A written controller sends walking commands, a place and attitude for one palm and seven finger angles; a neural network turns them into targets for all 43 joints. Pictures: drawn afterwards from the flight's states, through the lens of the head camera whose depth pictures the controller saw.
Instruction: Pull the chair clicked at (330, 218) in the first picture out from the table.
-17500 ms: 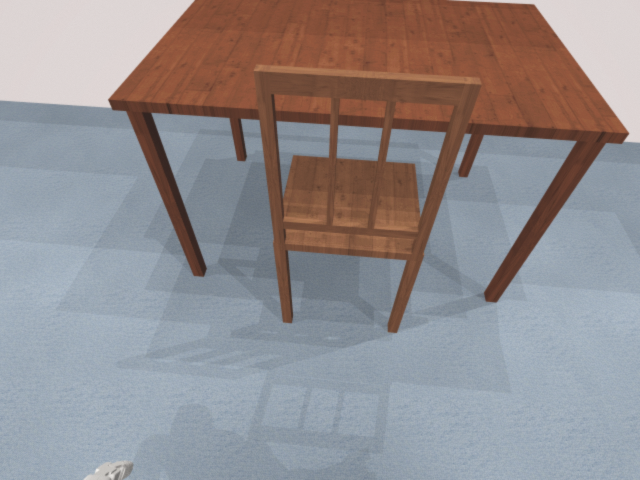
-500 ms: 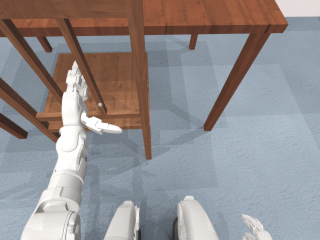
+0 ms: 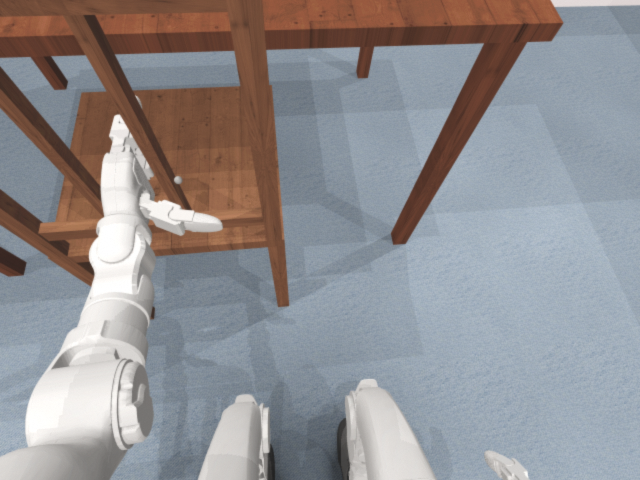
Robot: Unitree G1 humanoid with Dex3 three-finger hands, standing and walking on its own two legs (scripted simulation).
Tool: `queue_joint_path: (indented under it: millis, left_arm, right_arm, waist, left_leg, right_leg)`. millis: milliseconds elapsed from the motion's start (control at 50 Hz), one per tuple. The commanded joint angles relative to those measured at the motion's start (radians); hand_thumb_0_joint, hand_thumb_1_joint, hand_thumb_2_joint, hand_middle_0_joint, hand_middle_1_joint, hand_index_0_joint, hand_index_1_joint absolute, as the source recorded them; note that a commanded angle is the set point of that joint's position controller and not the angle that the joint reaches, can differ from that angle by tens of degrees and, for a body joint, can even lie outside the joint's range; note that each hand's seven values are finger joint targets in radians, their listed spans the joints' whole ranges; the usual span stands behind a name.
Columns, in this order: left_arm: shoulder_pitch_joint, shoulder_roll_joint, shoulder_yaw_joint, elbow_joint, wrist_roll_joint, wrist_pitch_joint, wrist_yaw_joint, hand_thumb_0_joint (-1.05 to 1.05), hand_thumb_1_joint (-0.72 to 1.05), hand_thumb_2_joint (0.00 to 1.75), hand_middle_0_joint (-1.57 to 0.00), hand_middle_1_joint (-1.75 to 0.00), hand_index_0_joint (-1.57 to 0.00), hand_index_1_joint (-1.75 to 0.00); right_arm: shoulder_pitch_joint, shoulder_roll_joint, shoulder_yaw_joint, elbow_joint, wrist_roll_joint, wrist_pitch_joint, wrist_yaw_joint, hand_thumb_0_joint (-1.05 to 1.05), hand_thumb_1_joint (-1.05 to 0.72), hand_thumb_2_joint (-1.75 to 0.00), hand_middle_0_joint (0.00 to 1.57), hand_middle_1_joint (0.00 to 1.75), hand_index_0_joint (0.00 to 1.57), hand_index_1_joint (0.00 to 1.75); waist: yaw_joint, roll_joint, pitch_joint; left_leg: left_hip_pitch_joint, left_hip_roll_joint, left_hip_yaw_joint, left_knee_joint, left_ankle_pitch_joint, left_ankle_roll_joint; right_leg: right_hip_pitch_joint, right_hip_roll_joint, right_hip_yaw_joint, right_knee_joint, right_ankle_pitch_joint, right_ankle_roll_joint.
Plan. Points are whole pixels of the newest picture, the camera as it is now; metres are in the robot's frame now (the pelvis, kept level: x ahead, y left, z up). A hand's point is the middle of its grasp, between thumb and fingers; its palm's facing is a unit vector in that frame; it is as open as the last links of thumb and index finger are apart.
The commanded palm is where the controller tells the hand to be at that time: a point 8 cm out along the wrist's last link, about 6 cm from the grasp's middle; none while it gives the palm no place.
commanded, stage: push the fingers through the gap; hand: left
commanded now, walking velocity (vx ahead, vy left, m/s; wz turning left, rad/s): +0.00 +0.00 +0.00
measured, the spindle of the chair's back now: (57, 152) +0.50 +0.29 +0.06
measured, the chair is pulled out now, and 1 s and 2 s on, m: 0.00 0.00 0.03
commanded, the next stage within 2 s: hook a spindle and tug to test in 0.22 s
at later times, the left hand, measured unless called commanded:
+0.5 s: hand (175, 184) +0.47 +0.16 +0.03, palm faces +0.07 -1.00 -0.03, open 16.6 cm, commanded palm +0.44 +0.20 +0.04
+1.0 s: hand (178, 178) +0.47 +0.15 +0.04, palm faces +0.10 -0.99 -0.03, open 9.5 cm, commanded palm +0.44 +0.19 +0.04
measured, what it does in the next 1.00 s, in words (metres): stands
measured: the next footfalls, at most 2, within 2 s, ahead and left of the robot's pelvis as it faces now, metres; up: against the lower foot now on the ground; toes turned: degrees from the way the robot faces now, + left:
none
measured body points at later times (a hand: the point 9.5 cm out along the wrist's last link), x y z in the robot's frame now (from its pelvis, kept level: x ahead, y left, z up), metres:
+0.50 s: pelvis +0.00 +0.00 +0.00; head +0.14 +0.01 +0.43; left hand +0.46 +0.21 +0.04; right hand +0.08 -0.26 -0.12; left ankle +0.03 +0.11 -0.61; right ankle +0.06 -0.11 -0.61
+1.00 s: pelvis +0.01 +0.00 +0.01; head +0.14 +0.01 +0.43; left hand +0.46 +0.21 +0.04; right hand +0.07 -0.26 -0.12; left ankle +0.03 +0.11 -0.61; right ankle +0.06 -0.11 -0.61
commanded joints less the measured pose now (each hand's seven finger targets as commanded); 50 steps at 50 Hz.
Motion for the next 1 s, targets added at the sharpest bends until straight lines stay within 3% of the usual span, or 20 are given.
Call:
queue_joint_path:
  millis: [0,20,40,80,120,160,240,260,300,320,380,440,520,600,680,760,800,840,920,980]
  left_arm:
    - [-0.373,0.185,0.013,-0.358,-0.012,-0.128,0.013,0.0,-0.5,0.3,-0.06,-0.08,-0.06,-0.08]
    - [-0.366,0.148,-0.011,-0.368,-0.013,-0.136,0.017,0.0,-0.5,0.3,-0.06,-0.08,-0.06,-0.08]
    - [-0.357,0.15,-0.012,-0.365,-0.01,-0.139,0.021,0.0,-0.5,0.3,-0.06,-0.08,-0.06,-0.08]
    - [-0.344,0.159,-0.009,-0.305,0.004,-0.128,0.027,0.0,-0.5,0.3,-0.06,-0.08,-0.06,-0.08]
    - [-0.322,0.107,-0.043,-0.229,0.017,-0.103,0.031,0.0,-0.5,0.3,-0.06,-0.08,-0.06,-0.08]
    - [-0.319,0.147,-0.01,-0.19,0.019,-0.085,0.032,0.0,-0.5,0.3,-0.06,-0.08,-0.06,-0.08]
    - [-0.323,0.146,-0.005,-0.25,0.007,-0.101,0.033,0.0,-0.5,0.3,-0.06,-0.08,-0.06,-0.08]
    - [-0.352,0.129,-0.021,-0.283,0.0,-0.112,0.032,0.0,-0.5,0.3,-0.06,-0.08,-0.06,-0.08]
    - [-0.321,0.16,0.003,-0.274,0.004,-0.123,0.034,0.0,-0.5,0.3,-0.06,-0.08,-0.06,-0.08]
    - [-0.337,0.132,-0.02,-0.264,0.002,-0.125,0.032,0.0,-0.5,0.3,-0.08,-0.13,-0.08,-0.13]
    - [-0.345,0.17,0.008,-0.217,0.014,-0.125,0.033,0.0,-0.5,0.3,-0.13,-0.3,-0.13,-0.3]
    - [-0.367,0.149,-0.014,-0.237,0.018,-0.124,0.028,0.0,-0.5,0.3,-0.18,-0.46,-0.18,-0.46]
    - [-0.383,0.141,-0.023,-0.257,0.002,-0.117,0.02,0.0,-0.5,0.3,-0.25,-0.68,-0.25,-0.68]
    - [-0.403,0.139,-0.027,-0.232,0.003,-0.105,0.02,0.0,-0.5,0.3,-0.32,-0.9,-0.32,-0.9]
    - [-0.368,0.144,-0.016,-0.261,0.006,-0.107,0.037,0.0,-0.28,0.4,-0.39,-1.12,-0.39,-1.12]
    - [-0.382,0.089,-0.061,-0.259,0.016,-0.11,0.051,0.0,-0.05,0.49,-0.46,-1.34,-0.46,-1.34]
    - [-0.37,0.101,-0.059,-0.293,0.022,-0.12,0.051,0.0,0.06,0.54,-0.5,-1.45,-0.5,-1.45]
    - [-0.351,0.062,-0.088,-0.292,0.019,-0.121,0.05,0.0,0.17,0.59,-0.5,-1.45,-0.5,-1.45]
    - [-0.354,0.072,-0.086,-0.285,0.017,-0.122,0.047,0.0,0.4,0.68,-0.5,-1.45,-0.5,-1.45]
    - [-0.36,0.044,-0.11,-0.299,0.015,-0.125,0.043,0.0,0.56,0.76,-0.5,-1.45,-0.5,-1.45]
  right_arm:
    - [0.11,-0.153,-0.066,-0.085,0.001,-0.038,-0.009,0.0,-0.9,-0.9,0.2,0.3,0.2,0.3]
    - [0.11,-0.148,-0.069,-0.08,0.0,-0.039,-0.004,0.0,-0.9,-0.9,0.2,0.3,0.2,0.3]
    - [0.11,-0.151,-0.071,-0.072,-0.001,-0.04,-0.002,0.0,-0.9,-0.9,0.2,0.3,0.2,0.3]
    - [0.114,-0.159,-0.069,-0.061,0.0,-0.033,-0.005,0.0,-0.9,-0.9,0.2,0.3,0.2,0.3]
    - [0.108,-0.154,-0.066,-0.057,0.004,-0.027,-0.005,0.0,-0.9,-0.9,0.2,0.3,0.2,0.3]
    - [0.11,-0.161,-0.066,-0.055,0.004,-0.02,-0.009,0.0,-0.9,-0.9,0.2,0.3,0.2,0.3]
    - [0.096,-0.154,-0.063,-0.076,0.003,-0.019,-0.01,0.0,-0.9,-0.9,0.2,0.3,0.2,0.3]
    - [0.095,-0.151,-0.062,-0.076,0.0,-0.021,-0.008,0.0,-0.9,-0.9,0.2,0.3,0.2,0.3]
    - [0.096,-0.152,-0.062,-0.075,0.0,-0.021,-0.007,0.0,-0.9,-0.9,0.2,0.3,0.2,0.3]
    - [0.091,-0.149,-0.061,-0.073,0.0,-0.021,-0.006,0.0,-0.9,-0.9,0.2,0.3,0.2,0.3]
    - [0.093,-0.156,-0.059,-0.068,-0.001,-0.02,-0.009,0.0,-0.9,-0.9,0.2,0.3,0.2,0.3]
    - [0.09,-0.151,-0.06,-0.072,0.001,-0.02,-0.01,0.0,-0.9,-0.9,0.2,0.3,0.2,0.3]
    - [0.094,-0.156,-0.063,-0.07,0.0,-0.02,-0.01,0.0,-0.9,-0.9,0.2,0.3,0.2,0.3]
    - [0.097,-0.156,-0.061,-0.065,0.003,-0.019,-0.012,0.0,-0.9,-0.9,0.2,0.3,0.2,0.3]
    - [0.107,-0.157,-0.065,-0.071,-0.001,-0.018,-0.008,0.0,-0.9,-0.9,0.2,0.3,0.2,0.3]
    - [0.102,-0.147,-0.064,-0.065,-0.002,-0.014,-0.003,0.0,-0.9,-0.9,0.2,0.3,0.2,0.3]
    - [0.105,-0.15,-0.068,-0.07,-0.001,-0.016,-0.001,0.0,-0.9,-0.9,0.2,0.3,0.2,0.3]
    - [0.102,-0.147,-0.07,-0.068,-0.001,-0.015,0.003,0.0,-0.9,-0.9,0.2,0.3,0.2,0.3]
    - [0.108,-0.15,-0.071,-0.059,0.002,-0.013,0.003,0.0,-0.9,-0.9,0.2,0.3,0.2,0.3]
    - [0.113,-0.148,-0.074,-0.057,0.001,-0.017,0.005,0.0,-0.9,-0.9,0.2,0.3,0.2,0.3]
  waist:
    - [0.017,0.09,-0.619]
    - [0.008,0.095,-0.618]
    - [0.003,0.088,-0.604]
    - [-0.009,0.051,-0.526]
    - [-0.021,0.032,-0.445]
    - [-0.014,0.017,-0.421]
    - [0.009,0.057,-0.494]
    - [-0.001,0.057,-0.516]
    - [0.009,0.06,-0.516]
    - [-0.008,0.04,-0.495]
    - [-0.01,0.009,-0.462]
    - [-0.005,0.06,-0.503]
    - [-0.013,0.06,-0.536]
    - [-0.021,0.053,-0.501]
    - [-0.001,0.069,-0.55]
    - [-0.023,0.038,-0.506]
    - [-0.009,0.069,-0.538]
    - [-0.013,0.069,-0.539]
    - [-0.019,0.039,-0.51]
    - [-0.02,0.07,-0.528]
  left_leg:
    - [0.342,-0.024,-0.026,-0.171,0.364,-0.011]
    - [0.365,-0.023,-0.026,-0.167,0.38,-0.012]
    - [0.36,-0.02,-0.029,-0.166,0.365,-0.013]
    - [0.314,-0.02,-0.031,-0.174,0.314,-0.009]
    - [0.281,-0.02,-0.033,-0.187,0.259,-0.008]
    - [0.248,-0.023,-0.029,-0.19,0.218,-0.005]
    - [0.296,-0.025,-0.028,-0.19,0.275,-0.01]
    - [0.313,-0.025,-0.026,-0.184,0.299,-0.008]
    - [0.308,-0.024,-0.029,-0.181,0.308,-0.013]
    - [0.291,-0.025,-0.027,-0.177,0.29,-0.008]
    - [0.229,-0.028,-0.024,-0.175,0.219,0.0]
    - [0.267,-0.029,-0.023,-0.174,0.242,-0.004]
    - [0.301,-0.026,-0.031,-0.168,0.284,-0.007]
    - [0.28,-0.027,-0.03,-0.172,0.257,-0.004]
    - [0.329,-0.025,-0.037,-0.177,0.32,-0.013]
    - [0.299,-0.025,-0.029,-0.177,0.284,-0.006]
    - [0.336,-0.024,-0.032,-0.181,0.317,-0.013]
    - [0.358,-0.022,-0.033,-0.184,0.328,-0.015]
    - [0.334,-0.021,-0.033,-0.187,0.319,-0.012]
    - [0.367,-0.022,-0.033,-0.187,0.348,-0.014]
  right_leg:
    - [0.383,0.028,0.021,-0.145,0.314,-0.015]
    - [0.373,0.03,0.019,-0.15,0.321,-0.013]
    - [0.36,0.032,0.017,-0.152,0.303,-0.013]
    - [0.339,0.033,0.014,-0.158,0.259,-0.012]
    - [0.307,0.03,0.006,-0.172,0.209,-0.012]
    - [0.313,0.026,0.012,-0.182,0.18,-0.013]
    - [0.336,0.026,0.012,-0.169,0.224,-0.018]
    - [0.346,0.026,0.014,-0.169,0.25,-0.016]
    - [0.345,0.028,0.013,-0.159,0.254,-0.016]
    - [0.341,0.028,0.015,-0.165,0.246,-0.013]
    - [0.344,0.027,0.024,-0.17,0.196,-0.012]
    - [0.338,0.023,0.023,-0.166,0.211,-0.015]
    - [0.337,0.025,0.018,-0.161,0.242,-0.014]
    - [0.327,0.024,0.017,-0.167,0.221,-0.013]
    - [0.336,0.027,0.008,-0.155,0.259,-0.018]
    - [0.339,0.027,0.012,-0.173,0.245,-0.012]
    - [0.339,0.028,0.01,-0.163,0.266,-0.017]
    - [0.333,0.029,0.006,-0.17,0.268,-0.018]
    - [0.348,0.029,0.009,-0.175,0.274,-0.017]
    - [0.34,0.03,0.005,-0.171,0.293,-0.019]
